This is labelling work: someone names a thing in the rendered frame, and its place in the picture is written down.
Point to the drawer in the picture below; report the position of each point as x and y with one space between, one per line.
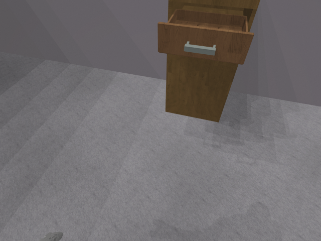
228 32

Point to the handle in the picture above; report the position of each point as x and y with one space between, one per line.
199 49

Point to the cabinet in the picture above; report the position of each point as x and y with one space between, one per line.
199 87

